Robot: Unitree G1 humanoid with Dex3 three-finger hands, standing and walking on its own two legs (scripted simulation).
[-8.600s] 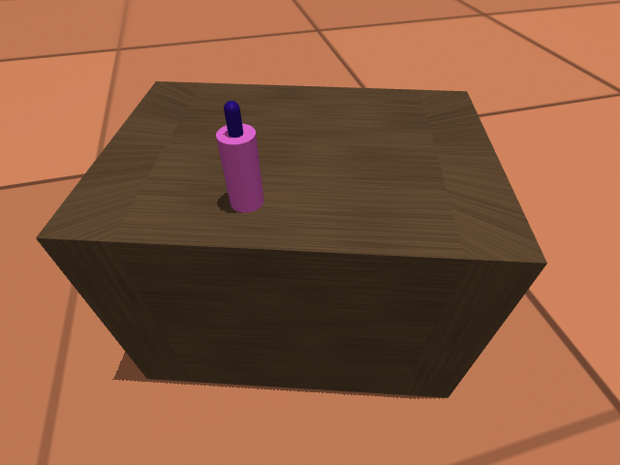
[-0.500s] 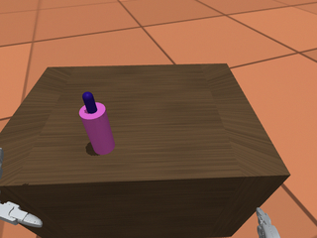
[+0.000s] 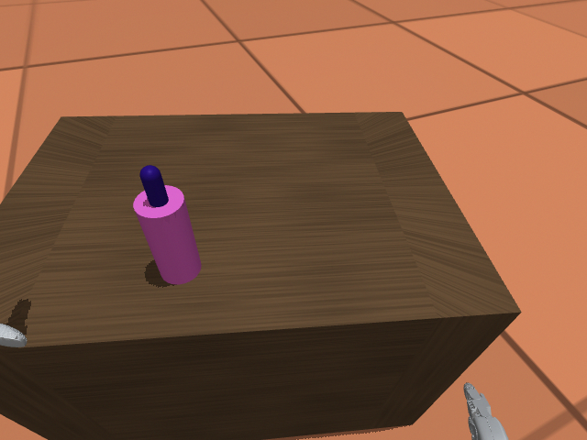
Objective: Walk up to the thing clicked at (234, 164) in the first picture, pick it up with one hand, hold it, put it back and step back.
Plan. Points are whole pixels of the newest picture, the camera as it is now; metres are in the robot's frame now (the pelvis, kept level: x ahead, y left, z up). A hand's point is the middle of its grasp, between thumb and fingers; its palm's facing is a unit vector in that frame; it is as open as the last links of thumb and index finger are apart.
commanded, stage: go down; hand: left
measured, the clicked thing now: (166, 225) +0.47 +0.21 +0.05
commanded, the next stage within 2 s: approach in 1.98 s
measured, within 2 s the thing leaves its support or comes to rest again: neither
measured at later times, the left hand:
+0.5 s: hand out of the picture +0.34 +0.38 +0.12, palm faces +0.20 -0.98 +0.01, open 17.6 cm
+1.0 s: hand out of the picture +0.36 +0.40 +0.12, palm faces +0.20 -0.98 +0.01, open 17.7 cm
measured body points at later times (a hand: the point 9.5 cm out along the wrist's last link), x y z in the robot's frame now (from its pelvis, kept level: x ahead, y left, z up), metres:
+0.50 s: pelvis +0.01 +0.00 -0.01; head +0.04 +0.02 +0.44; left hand +0.33 +0.43 +0.12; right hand +0.16 -0.25 -0.08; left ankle +0.01 +0.12 -0.73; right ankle -0.01 -0.15 -0.73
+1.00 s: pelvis +0.01 +0.01 -0.01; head +0.05 +0.04 +0.43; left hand +0.34 +0.45 +0.12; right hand +0.17 -0.25 -0.08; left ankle +0.01 +0.12 -0.73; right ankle -0.01 -0.15 -0.73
